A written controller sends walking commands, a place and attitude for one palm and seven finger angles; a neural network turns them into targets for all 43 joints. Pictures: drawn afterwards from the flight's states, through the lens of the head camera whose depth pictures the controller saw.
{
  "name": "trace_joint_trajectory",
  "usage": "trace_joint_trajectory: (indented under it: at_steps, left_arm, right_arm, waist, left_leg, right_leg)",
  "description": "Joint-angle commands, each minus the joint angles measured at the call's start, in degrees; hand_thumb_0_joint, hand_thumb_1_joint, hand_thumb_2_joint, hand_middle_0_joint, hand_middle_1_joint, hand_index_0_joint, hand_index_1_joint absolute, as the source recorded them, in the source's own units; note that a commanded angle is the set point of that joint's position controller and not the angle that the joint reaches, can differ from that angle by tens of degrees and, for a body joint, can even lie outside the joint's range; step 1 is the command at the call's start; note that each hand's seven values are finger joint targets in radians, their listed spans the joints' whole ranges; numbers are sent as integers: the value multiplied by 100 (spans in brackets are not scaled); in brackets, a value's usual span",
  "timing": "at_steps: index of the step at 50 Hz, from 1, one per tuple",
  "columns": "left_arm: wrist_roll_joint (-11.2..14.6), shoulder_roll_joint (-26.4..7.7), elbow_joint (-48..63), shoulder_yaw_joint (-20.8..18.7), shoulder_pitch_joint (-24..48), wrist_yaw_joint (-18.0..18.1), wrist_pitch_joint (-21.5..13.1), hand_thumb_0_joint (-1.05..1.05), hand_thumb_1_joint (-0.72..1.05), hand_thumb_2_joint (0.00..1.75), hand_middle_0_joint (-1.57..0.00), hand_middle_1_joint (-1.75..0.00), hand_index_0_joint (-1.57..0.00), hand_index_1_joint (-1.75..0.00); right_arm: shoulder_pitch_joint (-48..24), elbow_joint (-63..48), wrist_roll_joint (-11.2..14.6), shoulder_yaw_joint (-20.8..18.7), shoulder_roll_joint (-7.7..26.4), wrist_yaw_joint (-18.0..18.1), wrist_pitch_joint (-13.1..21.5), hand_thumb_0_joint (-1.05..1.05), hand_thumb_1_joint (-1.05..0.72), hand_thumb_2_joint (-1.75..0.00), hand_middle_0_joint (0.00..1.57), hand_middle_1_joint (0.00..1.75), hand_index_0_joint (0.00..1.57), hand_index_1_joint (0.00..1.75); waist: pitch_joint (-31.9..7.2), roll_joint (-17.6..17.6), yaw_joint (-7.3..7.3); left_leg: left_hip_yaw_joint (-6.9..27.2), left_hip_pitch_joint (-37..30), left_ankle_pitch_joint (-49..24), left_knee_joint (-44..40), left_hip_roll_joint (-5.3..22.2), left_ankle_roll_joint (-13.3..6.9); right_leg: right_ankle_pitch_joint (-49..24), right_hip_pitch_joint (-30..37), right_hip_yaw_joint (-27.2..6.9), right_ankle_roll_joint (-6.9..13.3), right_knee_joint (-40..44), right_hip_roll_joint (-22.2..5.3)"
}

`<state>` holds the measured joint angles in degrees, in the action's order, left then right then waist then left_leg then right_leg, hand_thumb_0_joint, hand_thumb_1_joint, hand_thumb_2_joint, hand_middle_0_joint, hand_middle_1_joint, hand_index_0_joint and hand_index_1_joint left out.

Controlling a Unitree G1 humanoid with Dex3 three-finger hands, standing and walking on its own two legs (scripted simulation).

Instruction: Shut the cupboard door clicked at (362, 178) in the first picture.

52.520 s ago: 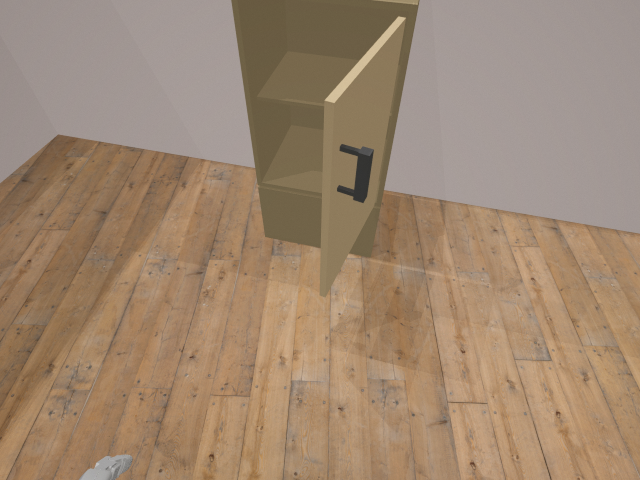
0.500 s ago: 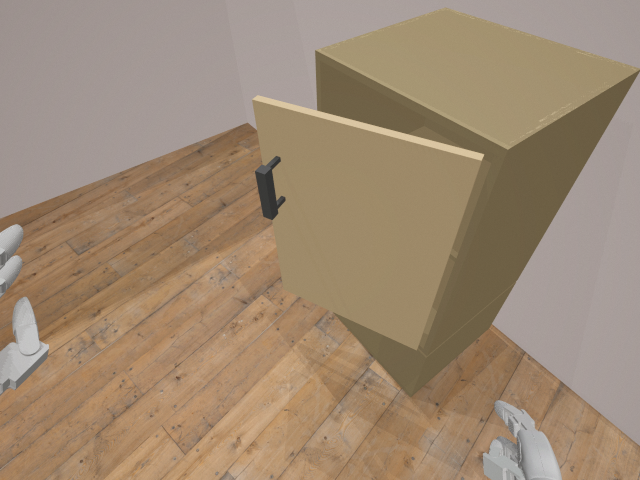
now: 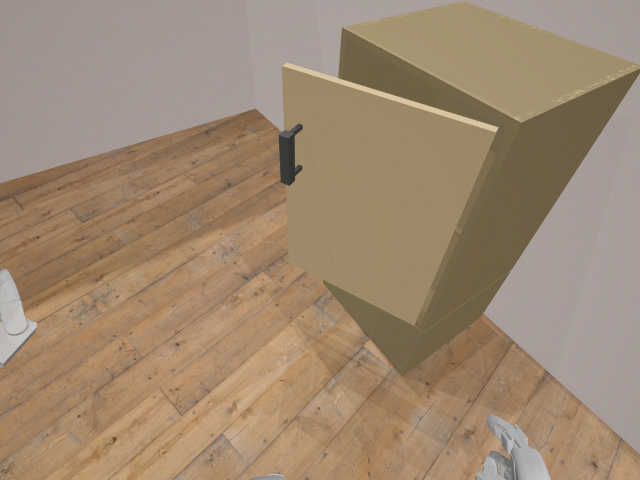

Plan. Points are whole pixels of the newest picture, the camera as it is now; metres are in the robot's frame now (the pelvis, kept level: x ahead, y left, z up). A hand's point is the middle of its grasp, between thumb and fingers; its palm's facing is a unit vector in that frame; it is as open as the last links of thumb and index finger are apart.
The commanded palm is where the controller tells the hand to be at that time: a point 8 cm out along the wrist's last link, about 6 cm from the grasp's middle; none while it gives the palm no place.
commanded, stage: step back with the hand held close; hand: left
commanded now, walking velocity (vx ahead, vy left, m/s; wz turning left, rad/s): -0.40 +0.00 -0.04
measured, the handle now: (292, 154) +0.74 +0.10 -0.01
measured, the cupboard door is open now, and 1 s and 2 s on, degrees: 24 24 24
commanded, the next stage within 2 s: stop stepping back and stand still in 0.50 s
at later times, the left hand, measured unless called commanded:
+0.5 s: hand out of the picture +0.11 +0.29 +0.18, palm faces +0.48 -0.76 -0.44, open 7.4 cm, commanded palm +0.06 +0.30 +0.20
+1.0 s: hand out of the picture +0.07 +0.32 +0.16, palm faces +0.38 -0.89 -0.23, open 7.4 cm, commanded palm -0.05 +0.35 +0.20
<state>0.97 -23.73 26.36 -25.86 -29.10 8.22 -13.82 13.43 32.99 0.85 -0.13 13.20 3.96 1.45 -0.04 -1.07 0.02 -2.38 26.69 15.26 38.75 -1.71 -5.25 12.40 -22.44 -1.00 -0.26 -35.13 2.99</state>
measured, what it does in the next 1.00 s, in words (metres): walks backwards: right foot, then left foot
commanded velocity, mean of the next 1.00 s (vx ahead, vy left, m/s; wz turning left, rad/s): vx -0.12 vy -0.04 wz -0.04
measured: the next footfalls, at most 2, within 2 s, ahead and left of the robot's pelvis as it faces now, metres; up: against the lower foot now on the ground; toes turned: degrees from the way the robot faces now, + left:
right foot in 0.48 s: -0.24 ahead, -0.12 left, +0.00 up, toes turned -3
left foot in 0.88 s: -0.07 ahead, +0.14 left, +0.00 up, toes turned -4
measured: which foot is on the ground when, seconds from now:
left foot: down 0.00-0.70, up 0.72-0.86, down 0.88-1.00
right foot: down 0.00-0.20, up 0.22-0.46, down 0.48-0.90, up 0.92-1.00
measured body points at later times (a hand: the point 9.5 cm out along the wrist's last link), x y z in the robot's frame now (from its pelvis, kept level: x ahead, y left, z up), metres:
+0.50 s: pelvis -0.10 +0.01 -0.01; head -0.04 +0.05 +0.44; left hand +0.08 +0.33 +0.20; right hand +0.12 -0.20 -0.07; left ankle +0.10 +0.07 -0.72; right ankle -0.28 -0.12 -0.72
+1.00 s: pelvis -0.22 +0.07 +0.00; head -0.20 +0.12 +0.45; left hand +0.04 +0.36 +0.17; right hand -0.12 -0.20 -0.07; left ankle -0.11 +0.14 -0.72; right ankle -0.26 -0.09 -0.69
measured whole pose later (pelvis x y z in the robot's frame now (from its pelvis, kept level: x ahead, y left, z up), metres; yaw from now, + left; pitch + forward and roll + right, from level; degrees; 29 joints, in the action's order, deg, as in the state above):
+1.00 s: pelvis -0.22 +0.07 +0.00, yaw -5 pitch -2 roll -3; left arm 4.0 -21.9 22.5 -25.0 -16.8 10.3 -6.5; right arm 13.9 39.0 0.5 0.2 10.4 3.4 6.2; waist 3.0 4.5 3.6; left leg -1.0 24.6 11.1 36.7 0.5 -1.8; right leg 28.8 -17.9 -2.2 -0.2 -48.6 0.8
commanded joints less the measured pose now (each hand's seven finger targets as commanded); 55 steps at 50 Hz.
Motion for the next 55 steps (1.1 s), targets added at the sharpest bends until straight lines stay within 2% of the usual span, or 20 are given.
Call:
trace_joint_trajectory:
  at_steps: [1, 7, 11, 17, 23, 26, 28, 30, 32, 33, 34, 35, 36, 38, 42, 43, 45, 47, 50, 55]
  left_arm:
    - [72, -1166, 1245, -682, 404, 159, -384, 0, 90, 90, -20, -30, -20, -30]
    - [130, -1307, 1387, -817, 145, 276, -499, 0, 90, 90, -20, -30, -20, -30]
    - [45, -1344, 1608, -1133, 103, 237, -593, 0, 90, 90, -20, -30, -20, -30]
    - [269, -1205, 1340, -1086, -288, 119, -528, 0, 90, 90, -20, -30, -20, -30]
    - [343, -1115, 1724, -570, 641, 64, -761, 0, 90, 90, -20, -30, -20, -30]
    - [228, -1554, 2095, -840, 1163, 121, -830, 0, 90, 90, -20, -30, -20, -30]
    - [301, -1467, 2478, -672, 1343, 19, -823, 0, 90, 90, -20, -30, -20, -30]
    - [452, -1775, 2336, -1230, 480, -79, -660, 0, 90, 90, -20, -30, -20, -30]
    - [568, -1768, 1899, -1510, -320, -132, -462, 0, 90, 90, -20, -30, -20, -30]
    - [579, -1812, 1784, -1604, -460, -100, -376, 0, 90, 90, -20, -30, -20, -30]
    - [582, -1993, 1654, -1748, -550, -46, -297, 0, 90, 90, -20, -30, -20, -30]
    - [533, -1703, 1756, -1264, -245, -26, -259, 0, 90, 90, -20, -30, -20, -30]
    - [411, -1801, 1729, -1295, -88, 28, -189, 0, 90, 90, -20, -30, -20, -30]
    - [329, -1567, 1305, -1116, 295, 53, -27, 0, 90, 90, -20, -30, -20, -30]
    - [95, -765, -118, 193, 2170, 134, 187, 0, 90, 90, -20, -30, -20, -30]
    - [99, -661, -193, 413, 2632, 143, 237, 0, 90, 90, -20, -30, -20, -30]
    - [116, -788, 738, 444, 2958, 167, 162, 0, 90, 90, -20, -30, -20, -30]
    - [211, -1204, 1988, -61, 1883, 131, -53, 0, 90, 90, -20, -30, -20, -30]
    - [347, -1570, 3623, -736, -315, 36, -209, 0, 90, 90, -20, -30, -20, -30]
    - [421, -1672, 2648, -1255, -1761, 97, -96, 0, 90, 90, -20, -30, -20, -30]
  right_arm:
    - [-547, -855, -62, -340, 773, 12, 347, 0, -90, -90, 20, 30, 20, 30]
    - [-515, -751, -43, -324, 702, 2, 371, 0, -90, -90, 20, 30, 20, 30]
    - [-753, -837, -77, -354, 824, 48, 533, 0, -90, -90, 20, 30, 20, 30]
    - [-743, -604, -95, -443, 736, -32, 794, 0, -90, -90, 20, 30, 20, 30]
    - [-496, -111, -155, -351, 614, -95, 958, 0, -90, -90, 20, 30, 20, 30]
    - [-768, -167, -128, -381, 636, -40, 1059, 0, -90, -90, 20, 30, 20, 30]
    - [-653, -241, 47, -483, 533, -37, 1029, 0, -90, -90, 20, 30, 20, 30]
    - [-1040, -618, 24, -405, 520, -78, 930, 0, -90, -90, 20, 30, 20, 30]
    - [-1133, -859, -82, -325, 493, -117, 756, 0, -90, -90, 20, 30, 20, 30]
    - [-1114, -877, -83, -281, 479, -81, 606, 0, -90, -90, 20, 30, 20, 30]
    - [-928, -775, -80, -284, 464, -48, 489, 0, -90, -90, 20, 30, 20, 30]
    - [-860, -702, -36, -309, 409, 12, 402, 0, -90, -90, 20, 30, 20, 30]
    - [-870, -557, -83, -329, 439, 43, 314, 0, -90, -90, 20, 30, 20, 30]
    - [-725, -373, -64, -215, 337, 32, 233, 0, -90, -90, 20, 30, 20, 30]
    - [-379, -148, -25, -152, 678, 128, 500, 0, -90, -90, 20, 30, 20, 30]
    - [-231, -151, 12, -200, 802, 150, 567, 0, -90, -90, 20, 30, 20, 30]
    - [-376, -475, 59, -287, 925, 204, 779, 0, -90, -90, 20, 30, 20, 30]
    - [-460, -462, -75, -238, 642, 39, 943, 0, -90, -90, 20, 30, 20, 30]
    - [-595, -690, -119, -273, 511, -247, 997, 0, -90, -90, 20, 30, 20, 30]
    - [-554, -632, -243, -123, 388, -160, 561, 0, -90, -90, 20, 30, 20, 30]
  waist:
    - [-286, 265, 78]
    - [-588, 111, 138]
    - [-774, -1380, -30]
    - [-834, -1029, -33]
    - [-1485, -493, -11]
    - [-2252, -525, -103]
    - [-2592, -71, 178]
    - [-2452, -346, -36]
    - [-1532, -1232, -104]
    - [-1108, -1169, -35]
    - [-894, -253, 71]
    - [-93, 762, 172]
    - [593, 1116, 192]
    - [1112, 804, 253]
    - [1394, -42, 386]
    - [1093, -326, 369]
    - [427, -1688, 209]
    - [-699, -1772, 172]
    - [-1593, -1373, -34]
    - [-948, -1865, 15]
  left_leg:
    - [933, 1138, 1925, -930, 600, 123]
    - [920, 388, 1530, -1107, 579, 167]
    - [2122, 2355, 2947, -2972, 1849, -308]
    - [1428, 976, 2302, -2933, 1928, 58]
    - [573, -2369, -1340, -1616, 1419, 801]
    - [-122, -3544, -3344, -1031, 1178, 638]
    - [-49, -4422, -4178, -764, 1063, 405]
    - [433, -3711, -3099, -1431, 1410, 242]
    - [218, -1817, 825, -2267, 1215, 825]
    - [-245, -1527, 1450, -1451, 746, 1199]
    - [-547, -1917, 1051, 288, 369, 1315]
    - [286, -1917, 844, 2342, 276, 1143]
    - [814, -1244, 724, 3364, 422, 951]
    - [756, 261, 660, 3276, 690, 788]
    - [21, -611, 359, -245, 492, 583]
    - [408, -696, 312, -917, 570, 510]
    - [2955, -979, 630, -2446, 1592, 58]
    - [3365, -1562, 1873, -3058, 1627, 686]
    - [2263, -1685, 2121, -3136, 1465, 999]
    - [956, -464, 1877, -3185, 1254, 549]
  right_leg:
    - [925, 767, -1508, 342, 848, -819]
    - [1095, 259, -987, 243, 973, -702]
    - [376, 2241, -1, -90, -1621, 323]
    - [1763, 1468, 261, 37, -1379, 387]
    - [822, 110, -367, 190, 1858, -225]
    - [-943, -11, -13, -90, 1302, -260]
    - [-1969, -216, 114, -470, 722, -101]
    - [303, 11, 277, -367, 65, 159]
    - [2482, 471, 613, 237, 688, 273]
    - [2918, -28, 405, 585, 1337, 5]
    - [3538, -1094, -418, 831, 2139, -871]
    - [4325, -2711, -1990, 1243, 2837, -2025]
    - [4498, -3276, -2350, 1601, 3004, -2509]
    - [3633, -2287, -1460, 1318, 2780, -2120]
    - [1664, -838, 385, 423, 1050, -1122]
    - [1438, -421, 612, 242, 331, -872]
    - [1605, -313, 362, -64, -1057, -111]
    - [1819, -225, -171, 50, -1831, -69]
    - [1324, 283, 132, 118, -1827, 158]
    - [1407, 1274, 963, 211, -472, 343]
